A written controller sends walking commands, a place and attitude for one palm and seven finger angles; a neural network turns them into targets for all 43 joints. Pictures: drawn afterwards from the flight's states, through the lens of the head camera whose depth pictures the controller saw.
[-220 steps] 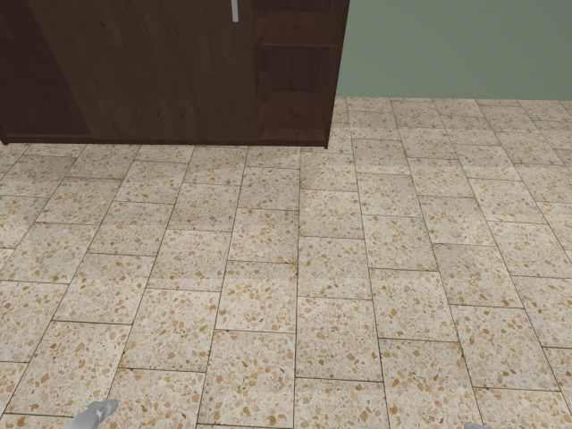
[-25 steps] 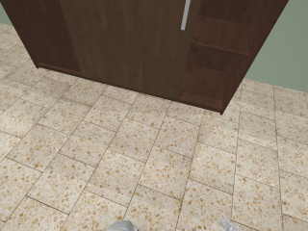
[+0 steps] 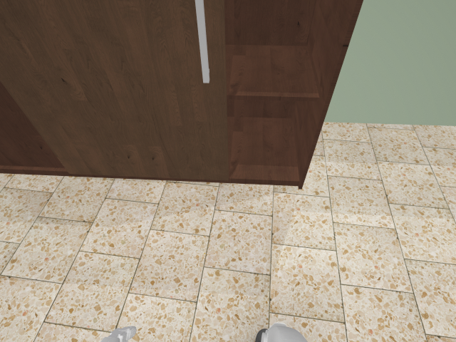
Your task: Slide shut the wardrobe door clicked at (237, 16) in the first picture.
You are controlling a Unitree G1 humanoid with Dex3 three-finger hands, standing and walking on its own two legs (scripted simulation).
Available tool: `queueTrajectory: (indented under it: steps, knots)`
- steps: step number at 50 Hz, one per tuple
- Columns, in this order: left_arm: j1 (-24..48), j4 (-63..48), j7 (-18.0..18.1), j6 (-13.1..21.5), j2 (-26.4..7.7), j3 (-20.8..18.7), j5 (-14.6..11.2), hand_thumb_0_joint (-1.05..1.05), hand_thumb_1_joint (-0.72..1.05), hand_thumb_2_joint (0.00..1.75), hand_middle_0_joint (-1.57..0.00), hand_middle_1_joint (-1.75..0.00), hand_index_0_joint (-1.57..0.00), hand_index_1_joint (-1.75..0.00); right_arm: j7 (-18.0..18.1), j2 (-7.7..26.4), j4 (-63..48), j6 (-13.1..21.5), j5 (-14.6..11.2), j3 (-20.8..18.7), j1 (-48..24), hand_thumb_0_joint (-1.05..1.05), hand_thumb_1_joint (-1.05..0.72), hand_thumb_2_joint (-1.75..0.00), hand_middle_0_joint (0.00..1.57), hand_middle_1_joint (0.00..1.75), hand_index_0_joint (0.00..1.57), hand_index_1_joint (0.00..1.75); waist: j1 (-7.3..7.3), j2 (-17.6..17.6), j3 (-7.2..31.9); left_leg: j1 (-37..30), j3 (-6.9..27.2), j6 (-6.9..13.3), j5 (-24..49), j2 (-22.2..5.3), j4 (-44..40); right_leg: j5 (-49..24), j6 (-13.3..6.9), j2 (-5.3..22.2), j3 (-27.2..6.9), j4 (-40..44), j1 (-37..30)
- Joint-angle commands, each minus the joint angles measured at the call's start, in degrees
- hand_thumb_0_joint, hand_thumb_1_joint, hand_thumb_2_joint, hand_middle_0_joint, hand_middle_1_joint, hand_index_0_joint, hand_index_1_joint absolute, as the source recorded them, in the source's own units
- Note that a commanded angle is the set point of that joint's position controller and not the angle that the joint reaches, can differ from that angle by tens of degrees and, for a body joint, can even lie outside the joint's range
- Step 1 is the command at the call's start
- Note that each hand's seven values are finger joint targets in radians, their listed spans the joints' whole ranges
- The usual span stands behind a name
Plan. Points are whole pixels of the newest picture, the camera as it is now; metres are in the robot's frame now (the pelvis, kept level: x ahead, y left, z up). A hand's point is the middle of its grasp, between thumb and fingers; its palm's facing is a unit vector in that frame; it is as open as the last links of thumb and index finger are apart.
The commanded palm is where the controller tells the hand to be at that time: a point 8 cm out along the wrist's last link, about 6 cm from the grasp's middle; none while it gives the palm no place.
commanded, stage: walk to a spot facing it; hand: left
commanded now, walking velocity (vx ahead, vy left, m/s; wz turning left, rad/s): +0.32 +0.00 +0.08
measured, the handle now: (203, 31) +0.94 +0.08 +0.09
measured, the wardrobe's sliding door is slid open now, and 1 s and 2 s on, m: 0.38 0.38 0.38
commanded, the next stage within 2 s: turn to face it in 0.20 s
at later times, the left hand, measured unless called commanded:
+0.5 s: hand out of the picture +0.11 +0.14 -0.17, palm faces +0.21 -0.97 -0.12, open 7.3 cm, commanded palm none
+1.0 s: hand (144, 317) +0.20 +0.18 -0.15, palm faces +0.06 -0.97 -0.25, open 7.4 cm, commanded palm none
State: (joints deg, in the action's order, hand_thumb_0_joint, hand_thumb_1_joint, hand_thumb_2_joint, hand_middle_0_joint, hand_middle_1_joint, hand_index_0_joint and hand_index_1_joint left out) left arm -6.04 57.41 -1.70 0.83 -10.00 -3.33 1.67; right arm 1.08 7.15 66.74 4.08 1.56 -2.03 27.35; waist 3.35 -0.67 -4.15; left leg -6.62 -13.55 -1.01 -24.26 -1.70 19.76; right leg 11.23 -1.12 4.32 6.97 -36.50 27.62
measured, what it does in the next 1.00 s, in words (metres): walks ahead: right foot, then left foot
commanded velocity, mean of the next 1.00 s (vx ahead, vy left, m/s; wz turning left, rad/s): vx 0.09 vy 0.00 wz -0.05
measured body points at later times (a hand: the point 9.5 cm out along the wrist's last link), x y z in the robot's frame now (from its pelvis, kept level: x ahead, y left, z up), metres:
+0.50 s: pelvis +0.17 +0.00 +0.01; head +0.18 +0.01 +0.46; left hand +0.10 +0.19 -0.15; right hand +0.29 -0.22 -0.14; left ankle +0.24 +0.11 -0.72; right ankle +0.13 -0.10 -0.73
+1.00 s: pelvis +0.17 -0.01 +0.01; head +0.17 -0.03 +0.46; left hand +0.20 +0.23 -0.13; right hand +0.22 -0.25 -0.16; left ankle +0.22 +0.11 -0.71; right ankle +0.18 -0.11 -0.73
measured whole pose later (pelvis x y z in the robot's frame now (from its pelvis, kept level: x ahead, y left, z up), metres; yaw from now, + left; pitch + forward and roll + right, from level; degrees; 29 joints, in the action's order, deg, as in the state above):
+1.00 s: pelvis +0.17 -0.01 +0.01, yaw -1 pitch -2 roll +1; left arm -16.4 59.5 1.2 -0.3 -8.8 -2.8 1.9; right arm 0.4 11.7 61.2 -2.9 1.0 -3.8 11.1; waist -1.3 -2.7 -0.7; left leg 20.5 -9.7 -0.7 -23.0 -5.2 41.8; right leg 16.8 -1.4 1.9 5.0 -32.3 13.6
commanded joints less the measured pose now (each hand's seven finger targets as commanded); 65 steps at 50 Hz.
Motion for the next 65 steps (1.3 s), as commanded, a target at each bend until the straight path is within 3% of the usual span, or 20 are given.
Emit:
queueTrajectory:
  steps: [1, 2, 3, 5, 10, 16, 23, 25, 27, 29, 36, 44, 45, 46, 47, 48, 52, 60, 63, 65]
  knots:
    - [-24.1, 3.9, 1.5, 3.1, -12.1, -3.2, 0.6, 0.00, 0.90, 0.90, -0.20, -0.30, -0.20, -0.30, -0.4, 7.5, -3.2, 0.8, -1.3, -1.2, 0.8, 0.00, -0.90, -0.90, 0.20, 0.30, 0.20, 0.30, -12.53, 10.9, 14.3, 25.7, 1.7, 2.7, 27.2, -6.4, 36.4, -4.9, -6.9, 11.1, -14.7, 9.3, -40.0]
    - [-27.2, 4.6, 1.9, 3.0, -16.7, -3.9, -0.5, 0.00, 0.90, 0.90, -0.20, -0.30, -0.20, -0.30, -0.3, 5.5, -4.9, 0.8, -1.5, -0.8, 1.7, 0.00, -0.90, -0.90, 0.20, 0.30, 0.20, 0.30, -10.76, 18.0, 18.3, 36.7, 6.2, 1.1, -7.3, 1.0, 53.2, -11.8, -12.5, 23.1, -35.5, 16.4, -44.8]
    - [-23.0, 3.7, 2.2, 2.6, -15.5, -3.7, -1.2, 0.00, 0.90, 0.90, -0.20, -0.30, -0.20, -0.30, -0.1, 6.8, -4.9, 0.3, -1.5, -1.2, -1.3, 0.00, -0.90, -0.90, 0.20, 0.30, 0.20, 0.30, -10.43, 10.6, 14.3, 38.7, 12.9, 2.5, -5.8, -1.9, 58.6, -4.6, -13.3, 22.9, -33.4, 19.6, -38.8]
    - [-13.5, 1.6, 2.3, 2.8, -9.8, -2.0, -1.3, 0.00, 0.90, 0.90, -0.20, -0.30, -0.20, -0.30, -0.5, 4.9, -4.7, -0.4, -1.2, -1.6, -5.9, 0.00, -0.90, -0.90, 0.20, 0.30, 0.20, 0.30, -6.92, 3.4, 4.1, 38.8, 14.2, 2.6, 4.0, -6.1, 57.9, 2.7, -8.3, 18.9, -23.6, 23.1, -22.3]
    - [-10.3, 2.1, 2.6, 4.2, -3.4, 0.2, -0.4, 0.00, 0.90, 0.90, -0.20, -0.30, -0.20, -0.30, -1.0, 1.5, -2.5, -3.7, -0.2, -1.4, 0.2, 0.00, -0.90, -0.90, 0.20, 0.30, 0.20, 0.30, -0.65, 6.2, 1.0, 35.2, 13.3, 0.5, 12.1, -6.5, 49.5, -6.0, -3.8, 12.4, -4.2, 26.2, -10.9]
    - [-12.8, 2.3, 3.0, 4.5, -3.9, 0.6, -0.5, 0.00, 0.90, 0.90, -0.20, -0.30, -0.20, -0.30, -2.0, 2.5, -7.2, -4.3, -0.3, -1.3, -9.1, 0.00, -0.90, -0.90, 0.20, 0.30, 0.20, 0.30, -1.64, 5.9, -0.2, 40.8, 11.0, -1.5, 14.5, -7.0, 39.1, -20.5, -5.2, 12.9, 1.1, 24.6, -16.2]
    - [-18.3, 6.0, 3.5, 2.9, -4.4, 1.4, -0.5, 0.00, 0.90, 0.90, -0.20, -0.30, -0.20, -0.30, -1.1, 1.6, -7.5, -2.5, -0.4, 0.4, -14.8, 0.00, -0.90, -0.90, 0.20, 0.30, 0.20, 0.30, -4.45, 7.4, 2.6, 25.6, 6.5, -0.4, 14.4, -2.7, 13.9, -35.2, -5.3, 10.4, -0.7, 15.7, -22.0]
    - [-17.8, 6.5, 3.8, 2.3, -3.4, 1.6, -0.9, 0.00, 0.90, 0.90, -0.20, -0.30, -0.20, -0.30, -0.5, 5.4, -5.5, -1.5, -0.4, -0.2, -8.9, 0.00, -0.90, -0.90, 0.20, 0.30, 0.20, 0.30, -2.16, 1.8, 6.8, 13.1, 8.4, 0.1, 34.3, -5.3, 6.1, -26.4, -1.8, 7.0, 0.1, 7.5, -19.4]
    - [-21.2, 6.5, 4.1, 1.4, 0.1, 2.3, -1.6, 0.00, 0.90, 0.90, -0.20, -0.30, -0.20, -0.30, 0.6, 11.3, -4.6, -1.5, -0.5, -0.9, -5.7, 0.00, -0.90, -0.90, 0.20, 0.30, 0.20, 0.30, -2.14, -11.4, 12.0, 2.0, 18.0, 7.5, 62.0, -19.6, 7.3, 12.1, 2.3, 0.8, 1.5, -0.1, -10.9]
    - [-19.2, 6.9, 4.0, 0.1, -0.3, 2.0, -1.4, 0.00, 0.90, 0.90, -0.20, -0.30, -0.20, -0.30, 1.7, 10.5, -4.4, -2.1, -0.3, -0.2, -9.4, 0.00, -0.90, -0.90, 0.20, 0.30, 0.20, 0.30, -2.19, -14.2, 9.1, 6.4, 19.2, 10.5, 54.0, -20.8, 1.3, 24.9, 3.1, 0.6, -2.4, -10.5, -8.2]
    - [-16.3, 5.4, 3.0, -2.3, 0.9, 0.3, -0.5, 0.00, 0.90, 0.90, -0.20, -0.30, -0.20, -0.30, 1.3, 9.7, -7.7, -3.3, -0.4, -1.4, -17.1, 0.00, -0.90, -0.90, 0.20, 0.30, 0.20, 0.30, -3.65, -5.1, 3.5, 20.2, 14.0, 9.8, 20.0, -18.5, -4.9, 16.4, 3.1, 1.3, -3.4, -14.1, -8.6]
    - [-18.4, 3.0, 2.9, -2.3, -0.7, -0.4, 0.1, 0.00, 0.90, 0.90, -0.20, -0.30, -0.20, -0.30, 0.3, 10.3, -9.1, -4.9, -0.5, -2.8, -19.5, 0.00, -0.90, -0.90, 0.20, 0.30, 0.20, 0.30, -5.58, -3.7, 2.8, 26.3, 10.1, 5.6, 0.8, -15.2, 0.4, 3.7, 2.2, -1.0, -1.4, 6.4, -16.7]
    - [-18.6, 2.7, 3.0, -1.7, -2.7, -0.5, 0.3, 0.00, 0.90, 0.90, -0.20, -0.30, -0.20, -0.30, 0.0, 8.6, -9.2, -4.9, -0.7, -2.4, -18.9, 0.00, -0.90, -0.90, 0.20, 0.30, 0.20, 0.30, -5.88, 1.5, 2.7, 29.1, 7.8, 3.0, -2.2, -11.7, 5.3, 5.3, 1.1, 1.5, -6.5, 13.6, -18.8]
    - [-18.4, 2.1, 3.3, -1.0, -7.1, -0.9, 0.6, 0.00, 0.90, 0.90, -0.20, -0.30, -0.20, -0.30, -0.4, 5.2, -10.5, -5.2, -1.0, -1.6, -19.3, 0.00, -0.90, -0.90, 0.20, 0.30, 0.20, 0.30, -6.01, 13.4, 1.3, 33.9, 3.0, -0.3, -5.5, -6.0, 15.5, 14.8, -3.0, 10.9, -20.4, 22.8, -17.7]
    - [-17.5, 1.1, 3.4, -1.0, -10.3, -1.2, 0.0, 0.00, 0.90, 0.90, -0.20, -0.30, -0.20, -0.30, -0.9, 5.2, -12.4, -5.5, -0.8, -1.3, -22.2, 0.00, -0.90, -0.90, 0.20, 0.30, 0.20, 0.30, -7.23, 16.4, -1.2, 35.2, 5.1, -0.8, -6.4, -3.9, 23.5, 26.0, -7.7, 17.2, -28.5, 30.7, -11.7]
    - [-15.6, 0.5, 3.6, -0.7, -9.9, -1.2, -0.1, 0.00, 0.90, 0.90, -0.20, -0.30, -0.20, -0.30, -1.2, 6.5, -12.8, -5.7, -0.5, -1.6, -23.4, 0.00, -0.90, -0.90, 0.20, 0.30, 0.20, 0.30, -7.09, 14.6, -3.1, 35.6, 8.9, -0.4, -4.0, -4.6, 28.0, 30.9, -8.6, 16.6, -29.1, 32.9, -8.2]
    - [-12.3, 0.3, 3.3, 0.6, -7.9, -1.0, -0.2, 0.00, 0.90, 0.90, -0.20, -0.30, -0.20, -0.30, -1.9, 6.4, -9.3, -4.9, 0.1, -2.1, -15.4, 0.00, -0.90, -0.90, 0.20, 0.30, 0.20, 0.30, -3.49, 7.9, -1.4, 35.5, 9.1, -0.3, 3.6, -3.9, 34.8, 19.6, -7.1, 11.3, -18.9, 28.1, -12.3]
    - [-17.6, 3.1, 2.6, 1.6, -8.8, -1.6, 0.1, 0.00, 0.90, 0.90, -0.20, -0.30, -0.20, -0.30, -1.9, 5.3, -10.5, -2.9, -0.3, -1.6, -15.7, 0.00, -0.90, -0.90, 0.20, 0.30, 0.20, 0.30, -6.61, 9.2, 0.5, 33.6, 8.0, -0.3, -0.5, -3.5, 20.7, 15.1, -9.3, 12.5, -18.7, 26.6, -21.2]
    - [-14.9, 3.4, 2.4, 1.3, -8.5, -1.7, -0.5, 0.00, 0.90, 0.90, -0.20, -0.30, -0.20, -0.30, -1.4, 4.8, -8.0, -2.0, -0.3, -1.0, -8.7, 0.00, -0.90, -0.90, 0.20, 0.30, 0.20, 0.30, -3.64, 8.5, 2.4, 21.0, 6.0, 0.1, 5.5, -1.8, 8.7, 15.4, -7.2, 9.2, -15.2, 22.3, -16.0]
    - [-13.4, 2.9, 1.9, 1.0, -5.6, -1.2, -1.1, 0.00, 0.90, 0.90, -0.20, -0.30, -0.20, -0.30, -0.5, 7.3, -5.0, -1.2, -0.4, -1.4, -1.3, 0.00, -0.90, -0.90, 0.20, 0.30, 0.20, 0.30, -0.74, -2.3, 3.3, 7.1, 11.2, 1.5, 3.6, -4.6, 1.1, 17.0, -3.5, 3.4, -9.8, 12.0, -4.8]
